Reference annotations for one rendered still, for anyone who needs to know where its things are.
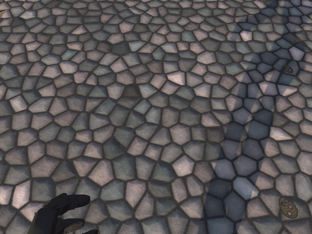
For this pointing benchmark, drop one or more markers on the robot left hand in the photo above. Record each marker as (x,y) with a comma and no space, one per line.
(46,220)

